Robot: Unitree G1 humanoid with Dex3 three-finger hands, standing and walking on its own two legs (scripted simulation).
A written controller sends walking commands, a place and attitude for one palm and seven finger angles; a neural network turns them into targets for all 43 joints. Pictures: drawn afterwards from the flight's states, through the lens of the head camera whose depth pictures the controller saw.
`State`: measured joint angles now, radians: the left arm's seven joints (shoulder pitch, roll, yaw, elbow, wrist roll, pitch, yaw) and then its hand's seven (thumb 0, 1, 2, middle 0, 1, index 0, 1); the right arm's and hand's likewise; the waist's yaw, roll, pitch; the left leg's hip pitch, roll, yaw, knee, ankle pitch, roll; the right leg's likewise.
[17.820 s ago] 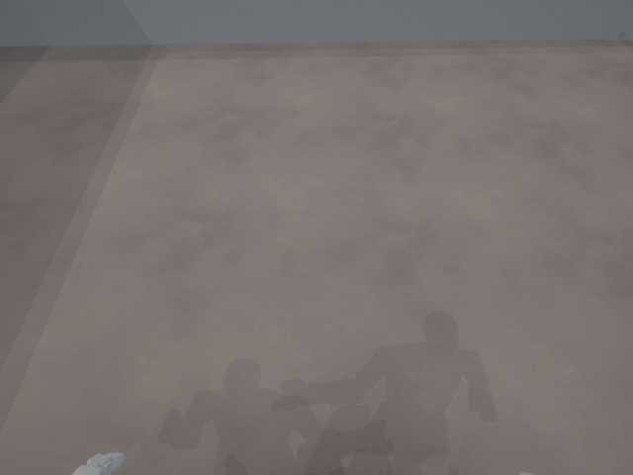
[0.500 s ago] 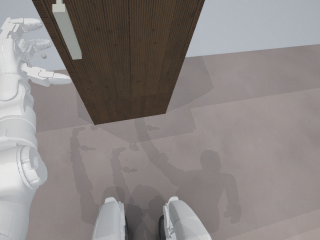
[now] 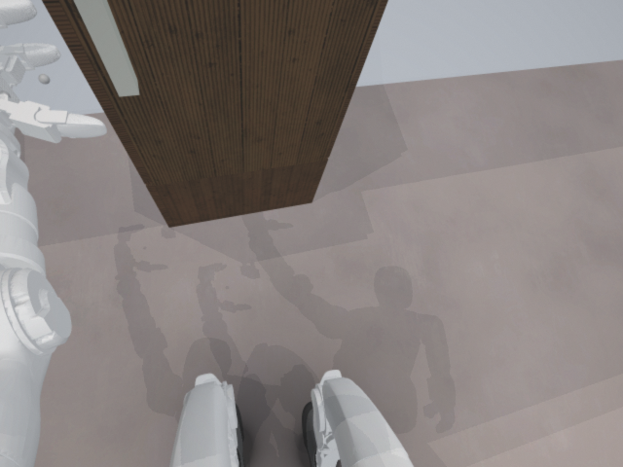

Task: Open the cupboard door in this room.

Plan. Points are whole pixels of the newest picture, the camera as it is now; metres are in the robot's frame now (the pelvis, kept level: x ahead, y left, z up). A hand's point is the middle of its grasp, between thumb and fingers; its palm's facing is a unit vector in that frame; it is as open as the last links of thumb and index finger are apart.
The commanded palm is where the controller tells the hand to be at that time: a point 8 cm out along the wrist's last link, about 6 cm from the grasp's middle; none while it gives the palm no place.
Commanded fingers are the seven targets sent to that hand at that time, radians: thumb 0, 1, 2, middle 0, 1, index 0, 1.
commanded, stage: move the hooked fingers beside the handle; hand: left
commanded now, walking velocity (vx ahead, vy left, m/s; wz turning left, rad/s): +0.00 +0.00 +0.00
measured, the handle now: (107, 28) +0.61 +0.18 +0.07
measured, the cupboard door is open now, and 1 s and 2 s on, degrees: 0 0 0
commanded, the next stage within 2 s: slide the fingers in behind the handle in 0.42 s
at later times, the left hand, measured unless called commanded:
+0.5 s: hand (55, 81) +0.55 +0.23 +0.06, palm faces +0.16 -0.99 -0.02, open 14.0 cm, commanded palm +0.53 +0.25 +0.06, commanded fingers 0.00 -0.50 0.30 -0.30 -1.20 -0.30 -1.20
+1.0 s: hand (97, 77) +0.55 +0.19 +0.06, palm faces +0.16 -0.99 -0.02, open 14.0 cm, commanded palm +0.53 +0.22 +0.06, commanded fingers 0.00 -0.50 0.30 -0.30 -1.20 -0.30 -1.20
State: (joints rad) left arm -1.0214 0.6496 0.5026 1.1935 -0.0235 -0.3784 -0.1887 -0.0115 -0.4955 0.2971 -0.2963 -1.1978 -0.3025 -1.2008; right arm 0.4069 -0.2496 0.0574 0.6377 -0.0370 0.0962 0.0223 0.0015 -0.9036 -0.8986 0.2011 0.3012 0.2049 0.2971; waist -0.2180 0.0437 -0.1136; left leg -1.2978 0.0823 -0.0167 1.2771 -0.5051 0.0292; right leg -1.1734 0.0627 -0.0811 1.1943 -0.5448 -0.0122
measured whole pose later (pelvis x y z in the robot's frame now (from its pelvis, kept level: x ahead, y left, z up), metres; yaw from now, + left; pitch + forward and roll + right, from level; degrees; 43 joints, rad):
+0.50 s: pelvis +0.00 +0.00 +0.00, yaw +0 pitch +29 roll -6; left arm -1.04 0.61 0.46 1.24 -0.01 -0.41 -0.14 -0.01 -0.50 0.30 -0.30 -1.20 -0.30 -1.20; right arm 0.37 -0.26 0.06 0.62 -0.05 0.10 0.03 0.00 -0.90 -0.90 0.20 0.30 0.20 0.30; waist -0.22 0.05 -0.12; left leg -1.30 0.07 -0.02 1.29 -0.51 0.04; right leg -1.17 0.05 -0.09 1.21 -0.55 -0.01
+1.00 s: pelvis +0.00 +0.00 +0.00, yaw +1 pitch +29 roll -5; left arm -1.05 0.54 0.43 1.25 0.01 -0.42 -0.06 -0.01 -0.50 0.30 -0.30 -1.20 -0.30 -1.20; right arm 0.39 -0.25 0.05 0.63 -0.05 0.09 0.04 0.00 -0.90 -0.90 0.20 0.30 0.20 0.30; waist -0.23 0.06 -0.13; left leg -1.28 0.07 -0.02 1.28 -0.50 0.03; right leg -1.16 0.06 -0.08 1.21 -0.55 -0.02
